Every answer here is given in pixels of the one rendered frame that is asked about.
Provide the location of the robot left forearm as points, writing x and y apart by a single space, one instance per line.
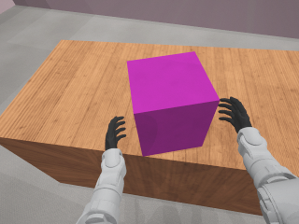
104 205

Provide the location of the right robot hand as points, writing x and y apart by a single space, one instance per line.
238 114

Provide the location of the right robot upper arm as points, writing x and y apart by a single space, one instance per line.
279 201

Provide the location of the pedestal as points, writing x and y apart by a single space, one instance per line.
58 122

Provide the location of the carton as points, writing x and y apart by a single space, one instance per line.
173 102

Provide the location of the left robot hand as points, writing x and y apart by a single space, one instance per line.
112 139

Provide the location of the robot right forearm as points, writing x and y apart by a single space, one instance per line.
262 167

